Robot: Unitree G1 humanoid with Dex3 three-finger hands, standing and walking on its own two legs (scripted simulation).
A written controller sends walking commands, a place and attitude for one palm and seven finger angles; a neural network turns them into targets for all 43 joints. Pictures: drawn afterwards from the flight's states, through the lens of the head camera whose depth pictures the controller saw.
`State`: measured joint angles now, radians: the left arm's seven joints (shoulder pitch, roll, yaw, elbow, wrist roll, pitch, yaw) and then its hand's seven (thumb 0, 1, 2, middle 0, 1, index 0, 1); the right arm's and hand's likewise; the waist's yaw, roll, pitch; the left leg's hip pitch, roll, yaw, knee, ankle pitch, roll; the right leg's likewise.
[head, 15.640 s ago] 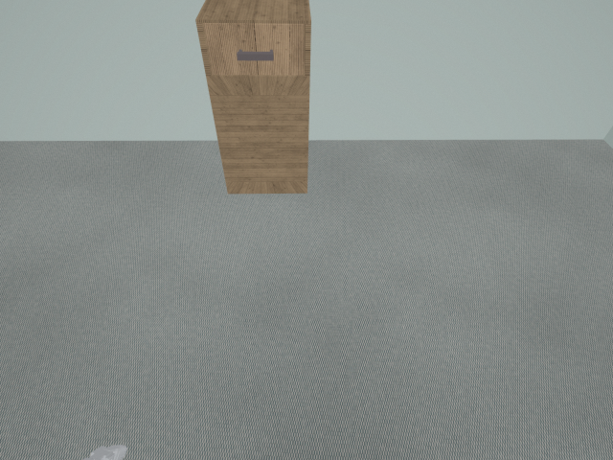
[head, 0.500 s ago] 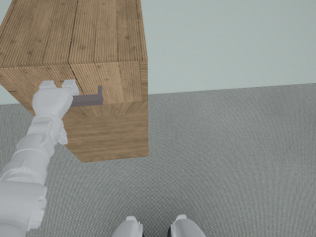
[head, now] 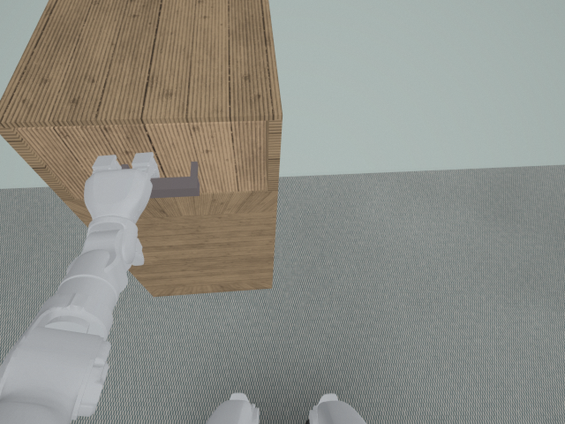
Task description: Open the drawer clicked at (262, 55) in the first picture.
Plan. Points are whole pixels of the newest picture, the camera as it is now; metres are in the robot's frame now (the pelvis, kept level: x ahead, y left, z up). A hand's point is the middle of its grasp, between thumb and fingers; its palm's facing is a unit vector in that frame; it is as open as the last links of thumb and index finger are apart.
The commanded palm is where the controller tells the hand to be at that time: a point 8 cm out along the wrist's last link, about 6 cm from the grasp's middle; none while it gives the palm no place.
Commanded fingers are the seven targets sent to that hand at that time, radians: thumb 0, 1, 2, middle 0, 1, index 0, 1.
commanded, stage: lower the fingers behind the handle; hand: left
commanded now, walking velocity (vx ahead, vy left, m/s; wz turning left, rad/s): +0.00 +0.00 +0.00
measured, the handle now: (158, 178) +0.49 +0.21 -0.01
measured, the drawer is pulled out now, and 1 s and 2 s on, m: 0.00 0.00 0.07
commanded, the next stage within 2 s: close the thumb around the handle in 0.22 s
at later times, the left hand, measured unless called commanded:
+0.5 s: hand (133, 212) +0.43 +0.25 -0.03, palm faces -0.06 -0.04 -1.00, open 13.0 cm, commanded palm +0.42 +0.23 +0.02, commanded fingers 0.00 0.06 0.54 -0.34 -1.26 -0.34 -1.26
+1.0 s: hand (133, 212) +0.43 +0.25 -0.03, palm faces -0.04 -0.04 -1.00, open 5.5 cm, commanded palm +0.42 +0.23 +0.02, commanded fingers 0.00 0.90 0.90 -0.40 -1.35 -0.40 -1.35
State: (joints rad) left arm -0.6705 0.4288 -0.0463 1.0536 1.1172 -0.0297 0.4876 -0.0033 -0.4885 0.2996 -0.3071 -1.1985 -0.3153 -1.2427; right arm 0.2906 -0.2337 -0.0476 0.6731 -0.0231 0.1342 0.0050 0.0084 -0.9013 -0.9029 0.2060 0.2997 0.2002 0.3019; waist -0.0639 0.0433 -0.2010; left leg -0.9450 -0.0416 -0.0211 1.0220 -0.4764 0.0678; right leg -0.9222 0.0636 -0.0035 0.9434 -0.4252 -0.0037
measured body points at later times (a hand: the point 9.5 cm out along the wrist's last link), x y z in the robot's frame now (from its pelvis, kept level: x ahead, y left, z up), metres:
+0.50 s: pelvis +0.01 -0.01 +0.00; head +0.11 +0.00 +0.44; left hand +0.43 +0.25 +0.02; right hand +0.05 -0.28 -0.13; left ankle -0.01 +0.07 -0.67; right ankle +0.01 -0.13 -0.67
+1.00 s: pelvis +0.01 +0.00 +0.00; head +0.11 +0.01 +0.44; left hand +0.43 +0.25 +0.02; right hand +0.06 -0.28 -0.13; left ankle -0.01 +0.07 -0.67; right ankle +0.01 -0.13 -0.67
